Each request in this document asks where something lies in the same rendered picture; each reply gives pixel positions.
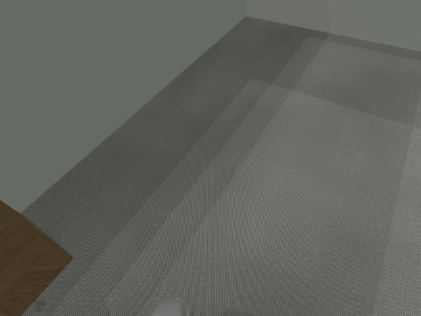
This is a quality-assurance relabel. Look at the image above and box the left robot thigh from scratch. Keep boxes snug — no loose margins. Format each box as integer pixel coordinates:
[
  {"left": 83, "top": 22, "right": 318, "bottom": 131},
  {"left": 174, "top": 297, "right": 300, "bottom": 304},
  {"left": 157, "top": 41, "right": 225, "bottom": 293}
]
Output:
[{"left": 149, "top": 299, "right": 191, "bottom": 316}]

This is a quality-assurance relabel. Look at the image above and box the cabinet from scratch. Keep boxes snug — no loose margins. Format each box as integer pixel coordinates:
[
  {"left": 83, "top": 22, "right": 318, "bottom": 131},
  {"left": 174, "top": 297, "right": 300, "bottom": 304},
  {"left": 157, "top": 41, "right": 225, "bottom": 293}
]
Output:
[{"left": 0, "top": 200, "right": 73, "bottom": 316}]

